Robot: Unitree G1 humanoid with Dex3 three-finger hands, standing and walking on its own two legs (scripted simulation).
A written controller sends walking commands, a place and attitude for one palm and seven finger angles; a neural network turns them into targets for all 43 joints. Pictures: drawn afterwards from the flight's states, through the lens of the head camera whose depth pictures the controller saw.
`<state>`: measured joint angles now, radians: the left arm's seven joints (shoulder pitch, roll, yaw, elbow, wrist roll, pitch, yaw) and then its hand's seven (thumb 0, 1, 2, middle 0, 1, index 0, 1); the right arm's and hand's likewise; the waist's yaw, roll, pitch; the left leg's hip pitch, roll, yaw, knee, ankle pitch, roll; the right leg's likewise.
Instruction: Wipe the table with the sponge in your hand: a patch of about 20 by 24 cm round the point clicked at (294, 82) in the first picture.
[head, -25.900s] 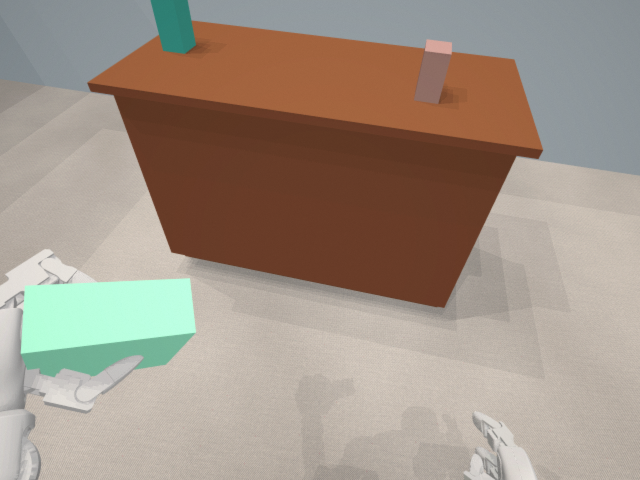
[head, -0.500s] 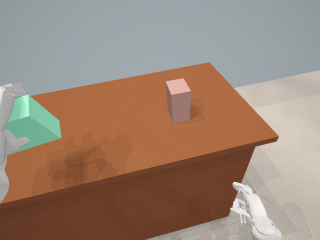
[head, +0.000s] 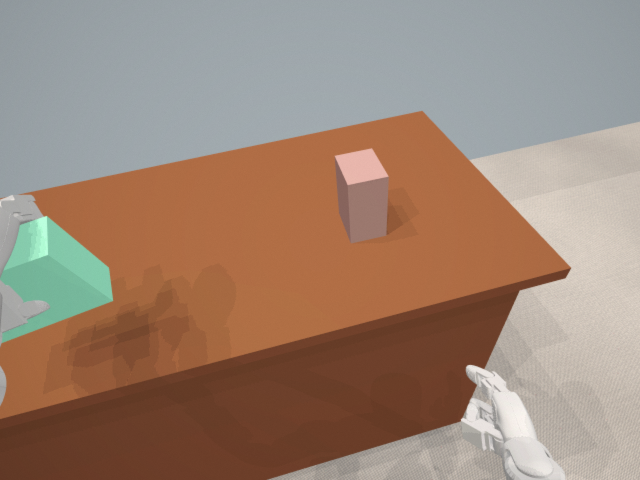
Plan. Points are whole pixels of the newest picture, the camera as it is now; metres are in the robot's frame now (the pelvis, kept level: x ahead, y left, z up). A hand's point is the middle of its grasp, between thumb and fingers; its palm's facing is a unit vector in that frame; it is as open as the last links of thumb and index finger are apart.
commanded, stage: move the sponge above the wiping area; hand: left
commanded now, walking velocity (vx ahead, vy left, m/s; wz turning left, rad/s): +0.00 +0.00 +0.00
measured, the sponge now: (33, 291) +0.24 +0.38 +0.15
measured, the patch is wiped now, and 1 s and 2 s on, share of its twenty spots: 0.00 0.00 0.00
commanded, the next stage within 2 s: none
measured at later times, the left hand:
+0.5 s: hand (60, 302) +0.25 +0.36 +0.13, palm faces -0.02 -0.09 -1.00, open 9.1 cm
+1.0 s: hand (70, 317) +0.24 +0.35 +0.11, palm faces -0.13 -0.02 -0.99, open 9.1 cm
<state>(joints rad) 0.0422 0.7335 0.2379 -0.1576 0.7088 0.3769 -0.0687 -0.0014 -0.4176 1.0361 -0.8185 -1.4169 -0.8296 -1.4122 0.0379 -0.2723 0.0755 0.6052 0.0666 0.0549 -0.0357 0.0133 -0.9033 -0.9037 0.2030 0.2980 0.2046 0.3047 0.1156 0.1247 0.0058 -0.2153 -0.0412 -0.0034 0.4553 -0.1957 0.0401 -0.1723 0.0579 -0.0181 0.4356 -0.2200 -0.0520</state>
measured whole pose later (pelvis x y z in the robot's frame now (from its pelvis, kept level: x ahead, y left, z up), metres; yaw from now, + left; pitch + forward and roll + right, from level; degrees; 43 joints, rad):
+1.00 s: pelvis +0.01 +0.01 +0.00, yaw +2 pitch -2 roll -1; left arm 0.05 0.70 0.08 -0.08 0.84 0.15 -0.20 0.00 -0.42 1.05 -0.82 -1.43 -0.83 -1.43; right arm 0.09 -0.29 0.08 0.61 0.04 0.04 -0.09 0.01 -0.90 -0.90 0.20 0.30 0.20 0.30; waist 0.13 0.08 0.03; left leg -0.23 -0.07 -0.03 0.46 -0.20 0.07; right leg -0.16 0.04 -0.05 0.42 -0.23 -0.04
